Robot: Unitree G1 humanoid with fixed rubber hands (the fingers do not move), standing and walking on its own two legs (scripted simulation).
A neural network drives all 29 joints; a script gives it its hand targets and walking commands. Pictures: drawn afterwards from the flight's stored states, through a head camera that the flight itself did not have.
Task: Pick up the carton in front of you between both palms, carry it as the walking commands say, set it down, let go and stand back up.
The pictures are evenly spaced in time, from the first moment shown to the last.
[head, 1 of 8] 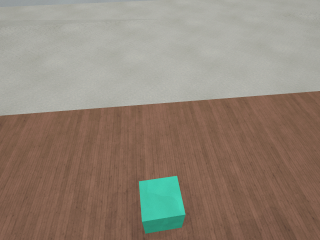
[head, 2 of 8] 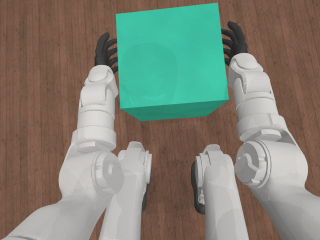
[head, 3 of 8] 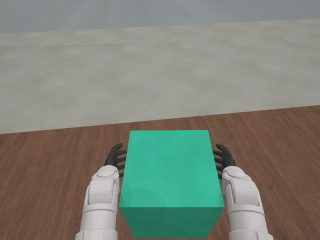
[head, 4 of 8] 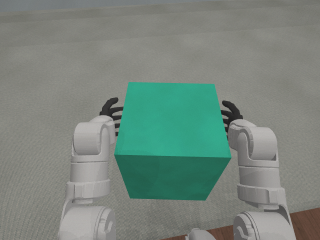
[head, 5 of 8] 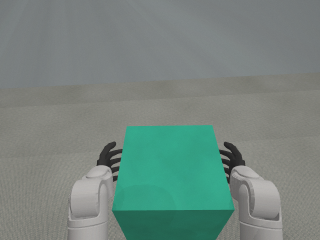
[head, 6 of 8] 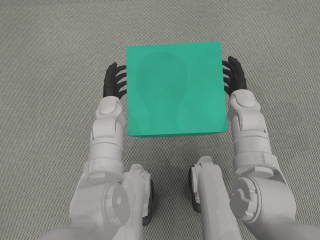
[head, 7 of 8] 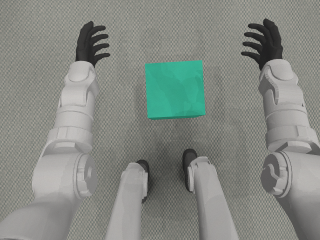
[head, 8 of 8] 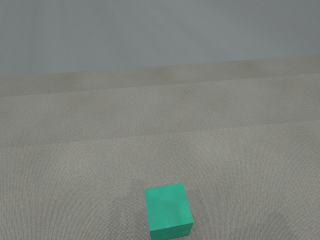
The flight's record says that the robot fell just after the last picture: no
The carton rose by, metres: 0.69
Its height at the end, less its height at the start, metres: -0.13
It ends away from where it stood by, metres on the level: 2.68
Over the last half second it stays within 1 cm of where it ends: yes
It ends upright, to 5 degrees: yes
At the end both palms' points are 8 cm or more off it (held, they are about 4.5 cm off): yes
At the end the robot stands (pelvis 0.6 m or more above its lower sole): yes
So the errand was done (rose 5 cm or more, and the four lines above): yes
